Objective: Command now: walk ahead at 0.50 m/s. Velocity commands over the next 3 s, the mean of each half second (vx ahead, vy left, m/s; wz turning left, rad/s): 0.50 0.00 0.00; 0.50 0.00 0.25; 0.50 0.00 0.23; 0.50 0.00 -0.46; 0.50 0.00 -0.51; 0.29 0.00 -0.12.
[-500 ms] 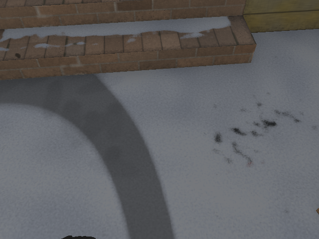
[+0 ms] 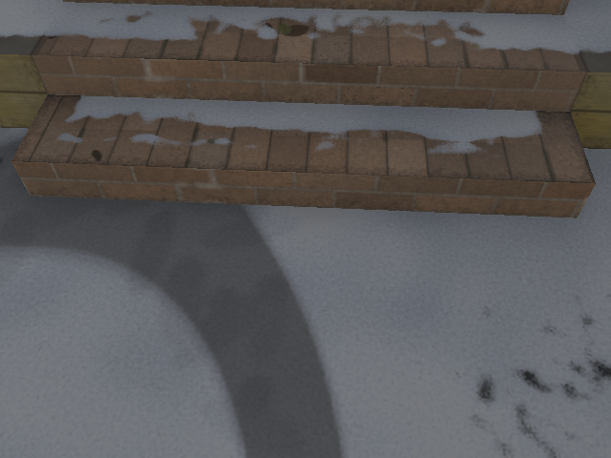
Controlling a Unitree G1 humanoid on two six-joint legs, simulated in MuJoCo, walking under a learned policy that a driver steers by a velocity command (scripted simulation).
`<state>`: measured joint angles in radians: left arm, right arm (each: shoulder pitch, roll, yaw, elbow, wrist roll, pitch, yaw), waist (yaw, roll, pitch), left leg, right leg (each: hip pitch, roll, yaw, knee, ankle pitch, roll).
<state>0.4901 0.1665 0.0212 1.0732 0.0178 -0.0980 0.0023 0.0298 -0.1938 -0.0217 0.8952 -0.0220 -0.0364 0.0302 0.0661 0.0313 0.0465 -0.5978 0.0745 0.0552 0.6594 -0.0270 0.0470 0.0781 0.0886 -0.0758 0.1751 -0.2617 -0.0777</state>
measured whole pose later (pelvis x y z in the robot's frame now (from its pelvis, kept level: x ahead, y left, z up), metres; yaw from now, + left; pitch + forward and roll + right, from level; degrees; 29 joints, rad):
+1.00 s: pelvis +0.52 +0.00 +0.00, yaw +9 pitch +0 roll -1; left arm 0.38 0.19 0.05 1.03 0.02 -0.11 0.01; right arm 0.18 -0.22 -0.07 0.94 -0.03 -0.02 0.04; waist 0.01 0.04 0.04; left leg -0.65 0.10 0.01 1.00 -0.08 0.07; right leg -0.03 0.04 -0.23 0.25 -0.22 -0.07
